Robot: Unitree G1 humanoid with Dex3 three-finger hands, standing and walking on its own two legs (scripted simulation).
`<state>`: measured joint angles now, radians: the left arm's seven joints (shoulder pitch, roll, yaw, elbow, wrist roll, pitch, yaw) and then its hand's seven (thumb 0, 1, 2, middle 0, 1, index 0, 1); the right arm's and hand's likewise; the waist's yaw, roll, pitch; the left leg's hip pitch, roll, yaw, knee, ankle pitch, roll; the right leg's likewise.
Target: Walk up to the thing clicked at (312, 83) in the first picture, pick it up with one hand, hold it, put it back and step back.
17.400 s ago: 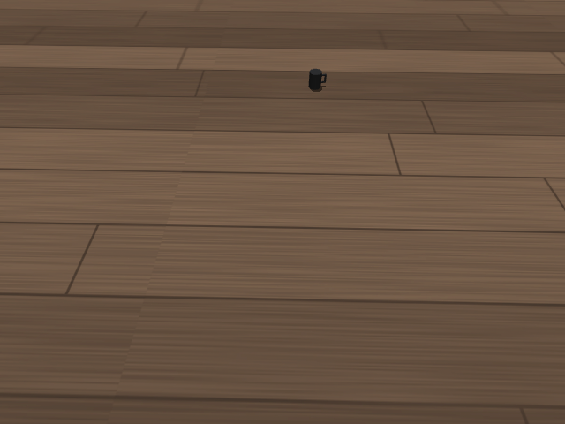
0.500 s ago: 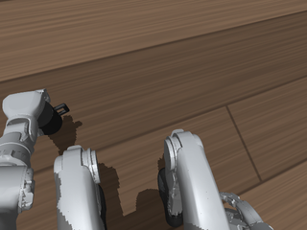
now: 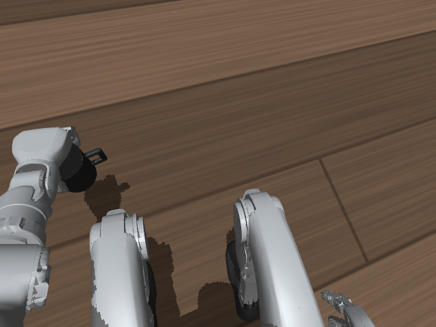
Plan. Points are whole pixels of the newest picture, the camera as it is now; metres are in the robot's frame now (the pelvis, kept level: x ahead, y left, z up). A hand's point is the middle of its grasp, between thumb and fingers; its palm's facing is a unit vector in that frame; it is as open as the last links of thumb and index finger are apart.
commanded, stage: lift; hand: left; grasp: from above
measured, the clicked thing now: (77, 164) +0.44 +0.24 -0.20
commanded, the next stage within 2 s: hold in 1.44 s
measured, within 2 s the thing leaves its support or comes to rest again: neither
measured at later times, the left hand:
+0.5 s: hand (5, 174) +0.38 +0.27 -0.01, palm faces -0.45 -0.07 -0.89, open 10.7 cm
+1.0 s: hand out of the picture +0.35 +0.26 +0.19, palm faces -0.46 -0.10 -0.88, open 10.7 cm
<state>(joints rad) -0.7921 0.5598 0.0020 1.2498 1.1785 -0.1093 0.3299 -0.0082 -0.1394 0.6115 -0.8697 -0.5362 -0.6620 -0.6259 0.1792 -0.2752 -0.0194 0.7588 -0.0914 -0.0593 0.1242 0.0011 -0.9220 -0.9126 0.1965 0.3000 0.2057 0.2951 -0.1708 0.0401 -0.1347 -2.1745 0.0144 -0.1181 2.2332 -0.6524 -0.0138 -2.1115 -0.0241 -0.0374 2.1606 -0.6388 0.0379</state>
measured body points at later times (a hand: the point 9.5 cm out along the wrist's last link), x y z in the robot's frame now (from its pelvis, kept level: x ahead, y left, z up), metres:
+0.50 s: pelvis +0.01 +0.00 +0.11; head +0.17 +0.04 +0.53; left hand +0.40 +0.27 +0.05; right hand +0.14 -0.26 -0.01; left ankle +0.09 +0.13 -0.35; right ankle +0.11 -0.14 -0.35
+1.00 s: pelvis +0.05 +0.01 +0.28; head +0.13 +0.02 +0.72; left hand +0.37 +0.26 +0.24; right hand +0.16 -0.26 +0.16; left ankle +0.09 +0.13 -0.35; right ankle +0.11 -0.14 -0.35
